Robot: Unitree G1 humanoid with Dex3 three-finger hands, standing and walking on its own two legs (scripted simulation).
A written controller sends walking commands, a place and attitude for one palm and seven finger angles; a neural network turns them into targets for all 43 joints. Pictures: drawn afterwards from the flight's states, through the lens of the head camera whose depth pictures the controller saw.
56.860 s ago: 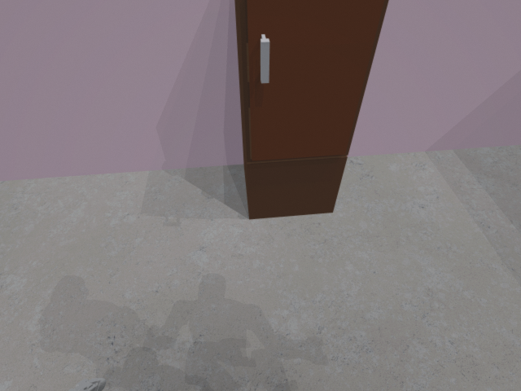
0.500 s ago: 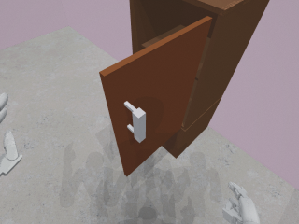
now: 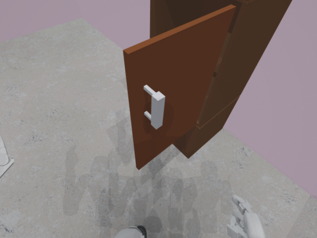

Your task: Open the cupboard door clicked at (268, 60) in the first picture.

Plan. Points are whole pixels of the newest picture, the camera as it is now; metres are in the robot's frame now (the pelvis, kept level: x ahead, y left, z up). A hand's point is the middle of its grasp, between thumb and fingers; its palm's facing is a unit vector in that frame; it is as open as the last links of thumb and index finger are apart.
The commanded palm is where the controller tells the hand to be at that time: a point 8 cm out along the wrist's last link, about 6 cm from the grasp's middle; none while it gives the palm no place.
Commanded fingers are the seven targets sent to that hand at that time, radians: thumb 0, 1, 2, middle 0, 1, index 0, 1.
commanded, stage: step back with the hand held close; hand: left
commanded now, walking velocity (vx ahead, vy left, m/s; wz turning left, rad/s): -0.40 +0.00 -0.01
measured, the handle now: (152, 107) +0.43 +0.06 +0.07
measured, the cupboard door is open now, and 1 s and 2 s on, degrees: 90 90 90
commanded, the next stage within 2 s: stop stepping back and stand still in 0.30 s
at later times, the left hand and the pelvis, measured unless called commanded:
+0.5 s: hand out of the picture +0.10 +0.27 +0.18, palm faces +0.32 -0.83 -0.45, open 7.4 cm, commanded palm +0.04 +0.31 +0.19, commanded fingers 0.00 0.90 0.90 -0.20 -0.30 -0.20 -0.30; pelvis -0.11 +0.02 +0.02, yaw -2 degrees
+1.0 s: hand out of the picture +0.02 +0.25 +0.18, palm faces +0.33 -0.80 -0.51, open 7.4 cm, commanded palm -0.04 +0.31 +0.19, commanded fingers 0.00 0.90 0.90 -0.20 -0.30 -0.20 -0.30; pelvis -0.19 +0.01 +0.01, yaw -3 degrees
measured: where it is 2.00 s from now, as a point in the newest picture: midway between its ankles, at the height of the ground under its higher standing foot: outside the picture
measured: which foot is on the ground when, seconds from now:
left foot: down 0.00-0.06, up 0.08-0.16, down 0.18-0.56, up 0.58-0.72, down 0.74-1.00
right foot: down 0.00-0.24, up 0.26-0.56, down 0.58-1.00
